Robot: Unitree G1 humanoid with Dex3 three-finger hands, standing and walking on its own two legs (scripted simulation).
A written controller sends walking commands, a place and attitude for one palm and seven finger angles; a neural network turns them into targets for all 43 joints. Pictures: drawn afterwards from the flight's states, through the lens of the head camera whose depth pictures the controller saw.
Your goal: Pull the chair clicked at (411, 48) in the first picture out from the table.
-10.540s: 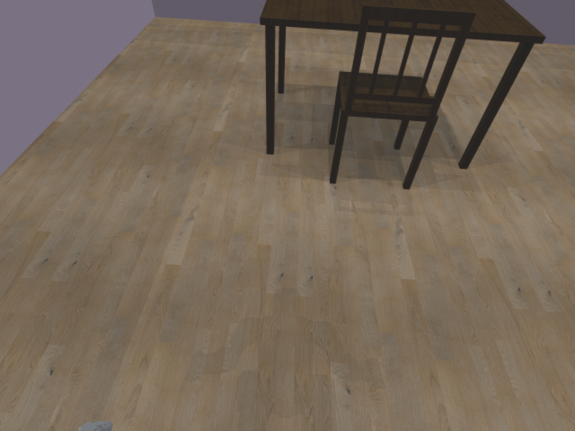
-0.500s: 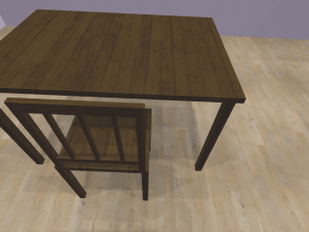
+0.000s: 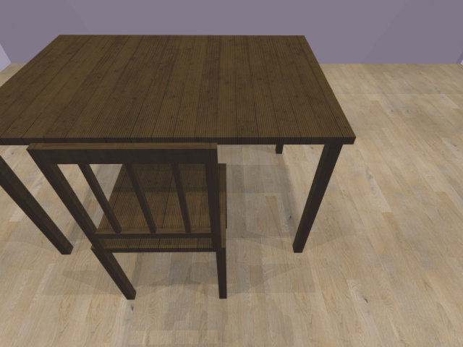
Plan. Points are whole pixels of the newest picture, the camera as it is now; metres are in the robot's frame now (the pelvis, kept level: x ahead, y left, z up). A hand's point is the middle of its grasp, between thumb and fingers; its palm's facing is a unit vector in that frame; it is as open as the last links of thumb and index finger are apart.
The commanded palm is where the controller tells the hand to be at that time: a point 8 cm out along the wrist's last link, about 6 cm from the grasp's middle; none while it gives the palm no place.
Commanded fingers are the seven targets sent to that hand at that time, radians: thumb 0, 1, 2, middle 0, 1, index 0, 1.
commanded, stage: come to a stop and stand still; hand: left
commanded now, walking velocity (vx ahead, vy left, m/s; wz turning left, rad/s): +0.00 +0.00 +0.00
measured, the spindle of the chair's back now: (142, 200) +0.48 +0.26 -0.10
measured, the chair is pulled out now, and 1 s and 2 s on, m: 0.00 0.00 0.00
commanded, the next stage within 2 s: look again from close up in 0.28 s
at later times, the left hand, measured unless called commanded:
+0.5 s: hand out of the picture -0.01 +0.17 -0.17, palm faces +0.01 -0.99 -0.15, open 7.4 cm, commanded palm none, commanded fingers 0.00 0.90 0.90 -0.20 -0.30 -0.20 -0.30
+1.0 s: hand out of the picture +0.05 +0.19 -0.17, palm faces +0.00 -0.99 -0.17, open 7.3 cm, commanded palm none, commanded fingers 0.00 0.90 0.90 -0.20 -0.30 -0.20 -0.30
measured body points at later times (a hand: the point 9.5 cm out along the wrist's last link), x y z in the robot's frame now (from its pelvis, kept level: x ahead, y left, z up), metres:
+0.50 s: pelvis +0.02 +0.02 +0.01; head +0.03 +0.02 +0.46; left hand -0.01 +0.23 -0.16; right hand +0.00 -0.20 -0.15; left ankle +0.02 +0.10 -0.73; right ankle +0.03 -0.10 -0.73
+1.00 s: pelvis +0.04 +0.03 +0.01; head +0.05 +0.04 +0.46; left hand +0.05 +0.25 -0.16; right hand +0.04 -0.19 -0.15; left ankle +0.02 +0.10 -0.73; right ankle +0.03 -0.10 -0.73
